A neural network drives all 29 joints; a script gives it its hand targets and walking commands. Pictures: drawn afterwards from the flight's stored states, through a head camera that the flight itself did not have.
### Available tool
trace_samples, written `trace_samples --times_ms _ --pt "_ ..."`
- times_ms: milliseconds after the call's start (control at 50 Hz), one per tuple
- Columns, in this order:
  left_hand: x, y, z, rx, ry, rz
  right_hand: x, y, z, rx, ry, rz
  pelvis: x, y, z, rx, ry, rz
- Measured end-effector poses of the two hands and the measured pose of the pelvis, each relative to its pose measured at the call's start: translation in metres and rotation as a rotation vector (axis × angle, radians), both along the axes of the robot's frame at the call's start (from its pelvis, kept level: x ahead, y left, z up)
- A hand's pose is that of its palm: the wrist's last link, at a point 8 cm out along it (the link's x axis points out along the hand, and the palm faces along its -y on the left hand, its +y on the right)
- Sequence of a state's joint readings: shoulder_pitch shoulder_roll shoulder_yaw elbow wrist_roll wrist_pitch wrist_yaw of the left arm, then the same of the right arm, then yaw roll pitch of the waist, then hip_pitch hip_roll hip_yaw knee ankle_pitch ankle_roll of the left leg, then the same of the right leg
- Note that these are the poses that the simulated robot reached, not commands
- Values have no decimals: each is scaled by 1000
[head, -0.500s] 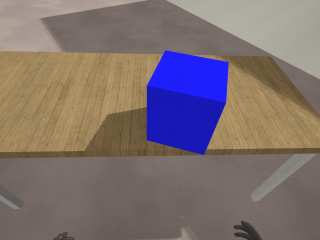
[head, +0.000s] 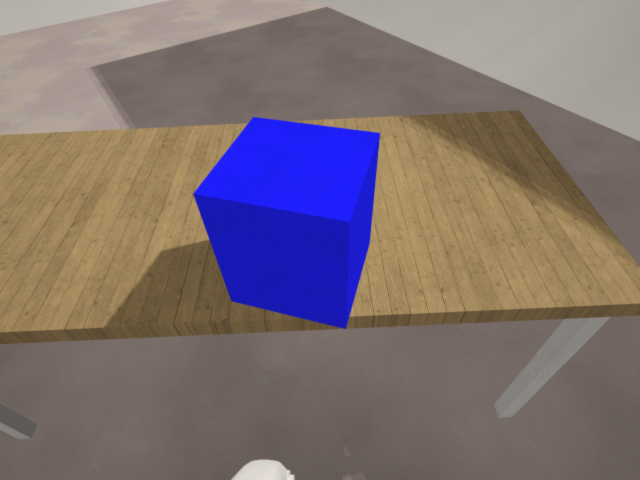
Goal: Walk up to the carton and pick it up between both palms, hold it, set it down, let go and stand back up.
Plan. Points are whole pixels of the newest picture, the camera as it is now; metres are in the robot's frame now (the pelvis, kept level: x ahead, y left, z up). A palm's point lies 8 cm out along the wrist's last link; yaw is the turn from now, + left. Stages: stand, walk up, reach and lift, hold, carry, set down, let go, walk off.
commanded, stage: walk up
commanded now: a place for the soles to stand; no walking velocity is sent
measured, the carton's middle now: (299, 223) +0.49 +0.05 +0.03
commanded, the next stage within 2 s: none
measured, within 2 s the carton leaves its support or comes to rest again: neither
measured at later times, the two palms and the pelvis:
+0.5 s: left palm out of the picture +0.11 +0.28 -0.10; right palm (497, 450) +0.19 -0.22 -0.10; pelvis +0.05 +0.02 +0.00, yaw +6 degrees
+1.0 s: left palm (89, 473) +0.15 +0.31 -0.09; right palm (482, 431) +0.21 -0.21 -0.09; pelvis +0.07 +0.04 +0.00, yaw +4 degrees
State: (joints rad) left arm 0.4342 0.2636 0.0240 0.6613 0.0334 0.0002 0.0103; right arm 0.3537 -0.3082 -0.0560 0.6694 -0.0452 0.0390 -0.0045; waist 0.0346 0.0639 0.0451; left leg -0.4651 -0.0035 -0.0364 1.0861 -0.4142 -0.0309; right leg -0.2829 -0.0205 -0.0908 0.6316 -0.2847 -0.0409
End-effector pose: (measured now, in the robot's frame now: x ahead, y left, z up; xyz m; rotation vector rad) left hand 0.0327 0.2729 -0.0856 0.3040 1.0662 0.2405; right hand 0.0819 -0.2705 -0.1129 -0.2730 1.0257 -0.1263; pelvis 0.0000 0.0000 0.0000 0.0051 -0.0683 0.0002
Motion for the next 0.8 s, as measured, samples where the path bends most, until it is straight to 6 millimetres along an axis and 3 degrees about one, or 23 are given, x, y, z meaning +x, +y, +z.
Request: trace_samples --times_ms 160,340,520,640,800 --pt "27 5 14 56 -40 12 42 4 0 20 28 58 18 -5 4 -11 23 49" --pt "38 19 -15 -23 -5 42 90 45 5 23 -22 125 36 13 -5 22 21 93" --pt "81 8 -14 -85 -97 9 113 49 18 17 -71 94 55 21 -2 -15 31 103" --pt "102 26 -2 -53 -128 -9 130 60 25 28 -119 119 65 30 1 -9 35 95" --pt "117 44 6 -20 -148 -23 137 65 27 28 -128 123 70 38 2 -9 38 84"
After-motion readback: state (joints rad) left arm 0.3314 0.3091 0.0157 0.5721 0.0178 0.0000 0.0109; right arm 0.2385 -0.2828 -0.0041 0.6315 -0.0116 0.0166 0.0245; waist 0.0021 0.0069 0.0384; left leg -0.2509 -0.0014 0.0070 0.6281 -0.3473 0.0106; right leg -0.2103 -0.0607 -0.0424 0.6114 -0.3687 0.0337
